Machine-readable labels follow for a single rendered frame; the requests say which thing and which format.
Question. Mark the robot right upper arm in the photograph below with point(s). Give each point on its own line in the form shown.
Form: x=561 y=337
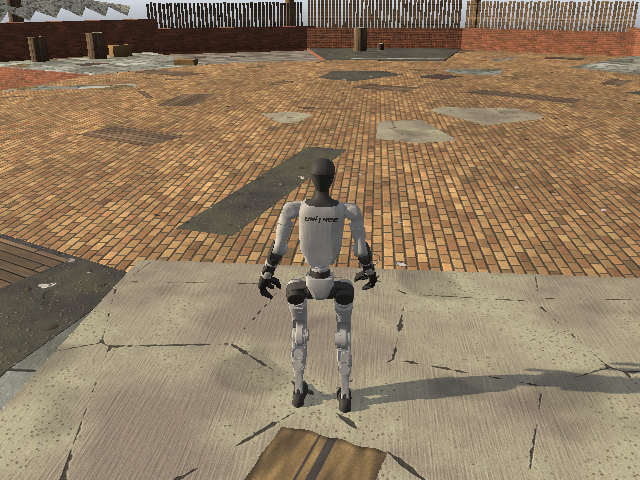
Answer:
x=352 y=212

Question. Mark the robot left upper arm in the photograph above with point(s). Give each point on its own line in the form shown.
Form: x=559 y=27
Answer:
x=289 y=211

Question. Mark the right robot forearm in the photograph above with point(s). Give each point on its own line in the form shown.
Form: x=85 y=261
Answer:
x=367 y=262

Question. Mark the robot left hand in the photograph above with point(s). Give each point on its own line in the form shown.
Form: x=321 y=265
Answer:
x=263 y=283

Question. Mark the robot right foot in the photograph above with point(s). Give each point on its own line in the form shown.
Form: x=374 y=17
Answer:
x=344 y=404

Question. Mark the robot right thigh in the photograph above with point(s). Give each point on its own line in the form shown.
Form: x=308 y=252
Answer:
x=343 y=299

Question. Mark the robot right hand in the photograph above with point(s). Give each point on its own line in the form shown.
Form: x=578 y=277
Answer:
x=362 y=276

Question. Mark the left robot forearm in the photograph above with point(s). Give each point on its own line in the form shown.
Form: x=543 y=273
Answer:
x=271 y=263

